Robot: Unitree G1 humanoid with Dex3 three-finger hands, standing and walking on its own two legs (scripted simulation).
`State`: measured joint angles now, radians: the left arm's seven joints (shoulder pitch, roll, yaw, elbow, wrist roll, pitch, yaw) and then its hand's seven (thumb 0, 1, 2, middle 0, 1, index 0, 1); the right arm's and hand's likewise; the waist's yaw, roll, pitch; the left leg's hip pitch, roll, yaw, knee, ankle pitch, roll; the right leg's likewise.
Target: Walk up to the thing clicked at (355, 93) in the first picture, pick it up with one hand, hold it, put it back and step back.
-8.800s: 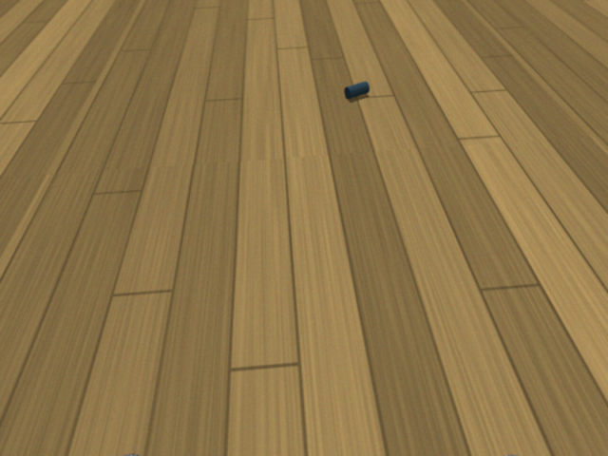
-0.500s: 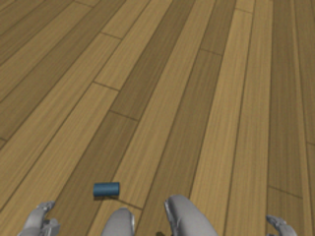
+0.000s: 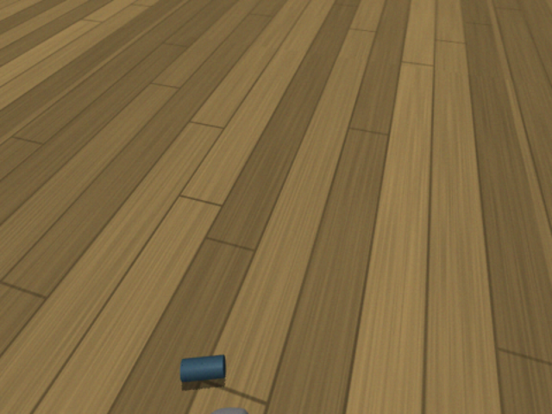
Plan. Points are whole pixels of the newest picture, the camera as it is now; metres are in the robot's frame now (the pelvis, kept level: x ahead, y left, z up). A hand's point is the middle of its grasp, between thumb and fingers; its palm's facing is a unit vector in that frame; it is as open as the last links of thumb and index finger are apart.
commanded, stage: walk up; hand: left
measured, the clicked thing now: (203, 368) +0.34 +0.28 -0.72
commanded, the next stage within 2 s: none
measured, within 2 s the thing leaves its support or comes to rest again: neither
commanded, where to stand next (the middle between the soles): +0.06 +0.01 m, yaw +3 degrees
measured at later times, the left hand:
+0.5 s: hand out of the picture +0.11 +0.26 -0.14, palm faces +0.03 -0.92 -0.38, open 7.4 cm
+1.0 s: hand out of the picture +0.04 +0.25 -0.13, palm faces +0.07 -0.94 -0.35, open 7.4 cm
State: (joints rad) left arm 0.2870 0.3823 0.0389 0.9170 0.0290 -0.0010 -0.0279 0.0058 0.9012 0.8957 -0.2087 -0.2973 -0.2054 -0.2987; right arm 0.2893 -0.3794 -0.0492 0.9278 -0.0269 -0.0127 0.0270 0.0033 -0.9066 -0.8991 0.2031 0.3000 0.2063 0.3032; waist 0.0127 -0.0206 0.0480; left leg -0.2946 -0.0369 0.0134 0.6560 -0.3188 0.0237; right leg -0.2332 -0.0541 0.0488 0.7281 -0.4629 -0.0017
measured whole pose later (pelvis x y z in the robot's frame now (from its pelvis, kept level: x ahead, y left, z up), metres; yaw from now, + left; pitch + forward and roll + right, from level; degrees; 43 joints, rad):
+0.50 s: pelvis +0.00 -0.01 +0.00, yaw +3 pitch -3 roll +2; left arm 0.10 0.37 0.02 0.89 0.02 0.00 0.00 0.00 0.90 0.90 -0.21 -0.30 -0.21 -0.30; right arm 0.21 -0.39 -0.04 0.98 -0.02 0.00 -0.01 0.00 -0.91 -0.90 0.20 0.30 0.20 0.30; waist 0.01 -0.02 0.11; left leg -0.24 -0.02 -0.02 0.66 -0.36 -0.02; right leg -0.38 -0.08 0.00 0.74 -0.31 0.01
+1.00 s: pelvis +0.00 -0.01 +0.02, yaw +3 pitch -3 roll +0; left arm 0.12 0.35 0.00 1.16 0.01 -0.02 -0.01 0.01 0.90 0.90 -0.21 -0.30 -0.20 -0.30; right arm 0.05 -0.35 0.00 1.10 0.00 -0.01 0.01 0.00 -0.91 -0.90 0.20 0.30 0.21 0.30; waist 0.03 0.01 0.06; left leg -0.12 0.01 -0.03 0.39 -0.23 -0.02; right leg -0.20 -0.03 0.00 0.38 -0.14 0.02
